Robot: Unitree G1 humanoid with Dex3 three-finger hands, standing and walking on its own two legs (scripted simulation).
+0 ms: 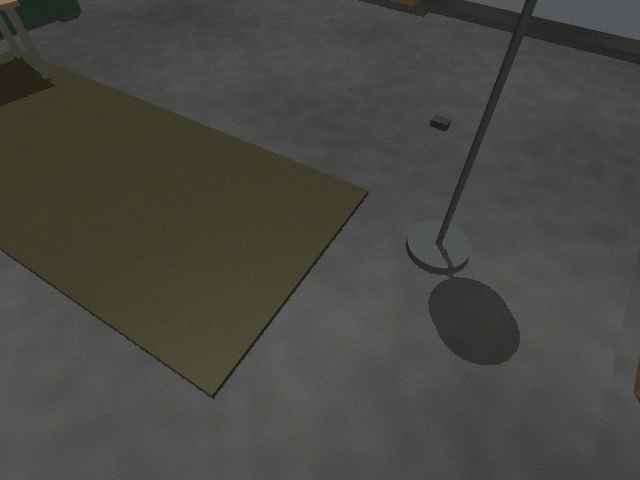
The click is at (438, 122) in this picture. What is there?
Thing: flat box
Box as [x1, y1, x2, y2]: [429, 115, 450, 130]
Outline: 434,115 430,120 429,125 444,130 448,126 450,120
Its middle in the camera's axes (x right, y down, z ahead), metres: +0.68 -0.65 +2.16
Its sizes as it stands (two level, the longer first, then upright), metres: 0.094 0.060 0.037
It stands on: the floor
